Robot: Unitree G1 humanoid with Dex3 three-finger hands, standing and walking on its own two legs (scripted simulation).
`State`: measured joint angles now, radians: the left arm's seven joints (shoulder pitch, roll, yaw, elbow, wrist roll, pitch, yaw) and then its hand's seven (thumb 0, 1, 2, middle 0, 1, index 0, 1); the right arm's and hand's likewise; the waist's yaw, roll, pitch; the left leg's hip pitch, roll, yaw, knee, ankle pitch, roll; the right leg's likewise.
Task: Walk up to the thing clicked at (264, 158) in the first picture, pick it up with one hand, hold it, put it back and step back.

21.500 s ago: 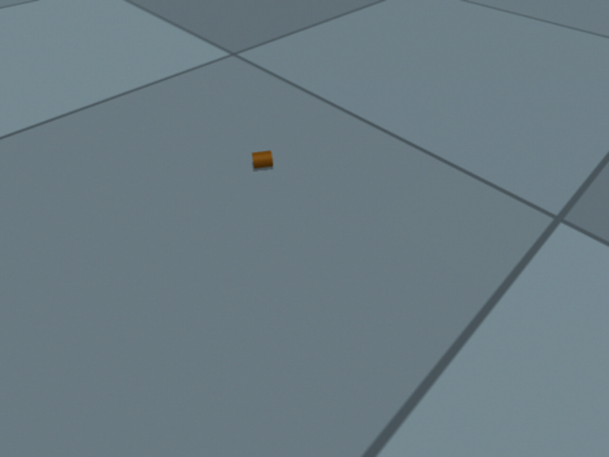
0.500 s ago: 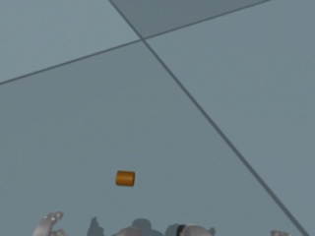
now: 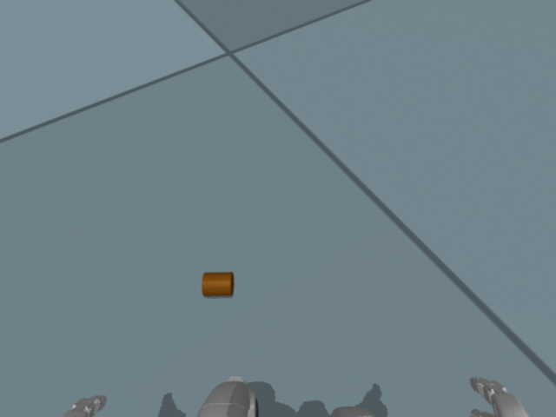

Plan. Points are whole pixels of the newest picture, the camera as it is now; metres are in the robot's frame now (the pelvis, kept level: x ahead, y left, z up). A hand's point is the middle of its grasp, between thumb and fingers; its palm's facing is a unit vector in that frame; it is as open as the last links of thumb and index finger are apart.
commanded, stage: walk up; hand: left
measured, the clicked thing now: (218, 284) +0.55 +0.25 -0.71
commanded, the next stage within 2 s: stand in 1.60 s
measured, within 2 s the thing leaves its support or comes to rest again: neither
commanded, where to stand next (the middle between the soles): +0.18 -0.01 m, yaw +2 degrees
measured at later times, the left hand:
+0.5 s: hand out of the picture -0.05 +0.25 -0.14, palm faces +0.05 -0.93 -0.36, open 7.3 cm
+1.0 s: hand out of the picture -0.11 +0.25 -0.13, palm faces +0.08 -0.93 -0.37, open 7.3 cm
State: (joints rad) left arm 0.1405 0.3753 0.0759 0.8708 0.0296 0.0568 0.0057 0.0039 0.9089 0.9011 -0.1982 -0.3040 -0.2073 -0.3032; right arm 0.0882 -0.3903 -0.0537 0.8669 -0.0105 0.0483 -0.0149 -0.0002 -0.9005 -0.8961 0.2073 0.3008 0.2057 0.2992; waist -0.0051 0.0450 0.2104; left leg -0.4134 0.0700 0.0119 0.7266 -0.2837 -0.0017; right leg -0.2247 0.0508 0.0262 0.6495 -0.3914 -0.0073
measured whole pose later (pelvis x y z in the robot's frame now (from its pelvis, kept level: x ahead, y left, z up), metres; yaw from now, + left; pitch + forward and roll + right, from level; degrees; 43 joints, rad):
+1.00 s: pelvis -0.17 -0.03 +0.02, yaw +3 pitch -3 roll +0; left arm 0.18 0.39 0.05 1.00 0.01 -0.02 -0.01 0.01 0.91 0.90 -0.20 -0.30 -0.21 -0.30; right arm 0.22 -0.33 -0.03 1.01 -0.02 -0.01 0.03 0.00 -0.90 -0.90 0.20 0.30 0.20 0.30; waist 0.01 -0.01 0.06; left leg -0.22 0.00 -0.05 0.54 -0.26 -0.01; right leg -0.17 -0.01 0.02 0.51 -0.29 0.01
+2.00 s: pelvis -0.17 -0.03 +0.03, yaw +4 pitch -3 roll +0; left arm 0.08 0.35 0.01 1.13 0.01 -0.01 0.00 0.00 0.91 0.90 -0.20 -0.30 -0.21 -0.30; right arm 0.07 -0.34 -0.01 1.11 0.00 -0.01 0.01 0.00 -0.90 -0.90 0.20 0.30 0.20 0.30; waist 0.01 0.01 0.08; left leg -0.12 0.00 -0.06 0.34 -0.16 -0.02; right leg -0.07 -0.02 0.01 0.33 -0.21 0.02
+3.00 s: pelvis -0.10 +0.01 +0.02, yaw +3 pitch -4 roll +0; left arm 0.31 0.44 0.06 1.00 0.01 -0.01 -0.03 0.01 0.91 0.90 -0.20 -0.30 -0.21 -0.30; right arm 0.26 -0.38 -0.09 0.93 -0.03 -0.06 0.05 0.00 -0.90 -0.90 0.20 0.30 0.20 0.30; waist 0.00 -0.05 0.08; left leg -0.22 0.01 0.06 0.53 -0.25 0.03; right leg -0.32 0.01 0.09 0.99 -0.42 -0.05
